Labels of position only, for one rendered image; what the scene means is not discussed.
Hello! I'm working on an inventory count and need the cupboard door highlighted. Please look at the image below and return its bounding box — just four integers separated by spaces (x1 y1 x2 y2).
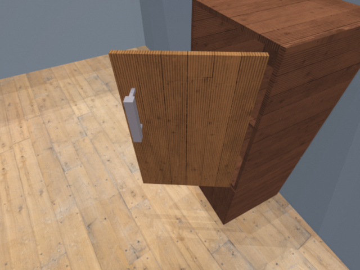
109 50 269 187

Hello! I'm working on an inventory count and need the handle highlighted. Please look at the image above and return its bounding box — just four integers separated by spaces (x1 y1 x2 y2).
123 88 143 142

